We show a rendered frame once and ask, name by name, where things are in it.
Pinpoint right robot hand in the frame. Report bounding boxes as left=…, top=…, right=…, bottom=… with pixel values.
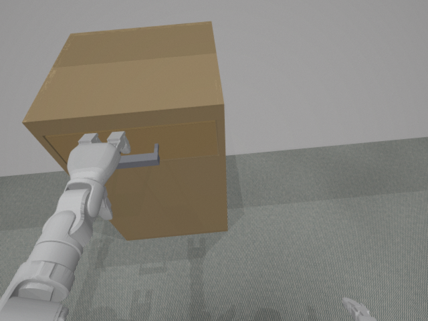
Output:
left=342, top=298, right=377, bottom=321

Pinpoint left robot hand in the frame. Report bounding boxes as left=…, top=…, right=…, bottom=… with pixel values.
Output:
left=67, top=131, right=131, bottom=220

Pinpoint handle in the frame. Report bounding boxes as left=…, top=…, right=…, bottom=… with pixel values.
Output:
left=116, top=143, right=160, bottom=169

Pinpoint drawer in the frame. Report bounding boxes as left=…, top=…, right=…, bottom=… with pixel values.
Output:
left=45, top=120, right=217, bottom=163

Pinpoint robot left forearm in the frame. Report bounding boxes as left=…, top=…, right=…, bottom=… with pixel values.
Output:
left=0, top=178, right=105, bottom=311

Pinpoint cabinet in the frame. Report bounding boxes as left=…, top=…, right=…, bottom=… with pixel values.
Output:
left=22, top=21, right=228, bottom=241

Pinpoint left robot upper arm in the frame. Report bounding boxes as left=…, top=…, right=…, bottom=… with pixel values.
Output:
left=0, top=296, right=69, bottom=321

